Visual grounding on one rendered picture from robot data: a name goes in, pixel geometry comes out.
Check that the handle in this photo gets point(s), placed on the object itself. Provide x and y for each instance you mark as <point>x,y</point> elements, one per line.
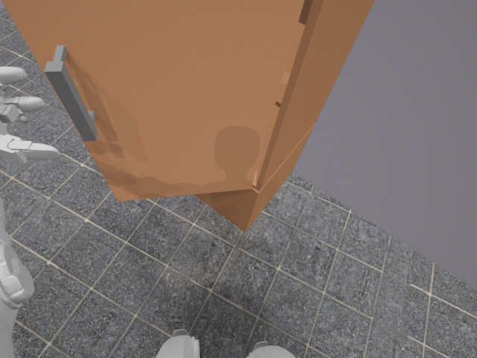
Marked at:
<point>64,86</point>

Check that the left robot upper arm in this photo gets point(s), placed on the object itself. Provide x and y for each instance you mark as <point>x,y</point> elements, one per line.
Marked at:
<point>16,287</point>

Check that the robot shin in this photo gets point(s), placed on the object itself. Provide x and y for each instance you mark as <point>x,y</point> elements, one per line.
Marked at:
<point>260,344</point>
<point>180,333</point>

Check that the robot left hand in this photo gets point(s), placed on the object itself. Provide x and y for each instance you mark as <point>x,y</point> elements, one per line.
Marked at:
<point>12,147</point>

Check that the right robot shin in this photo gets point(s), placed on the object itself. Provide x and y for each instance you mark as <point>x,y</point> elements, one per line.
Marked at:
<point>260,344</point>

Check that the left robot shin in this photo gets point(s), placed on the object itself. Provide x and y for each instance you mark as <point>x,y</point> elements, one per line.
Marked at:
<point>180,333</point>

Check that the cupboard door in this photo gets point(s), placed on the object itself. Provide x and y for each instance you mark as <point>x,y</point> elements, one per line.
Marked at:
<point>183,90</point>

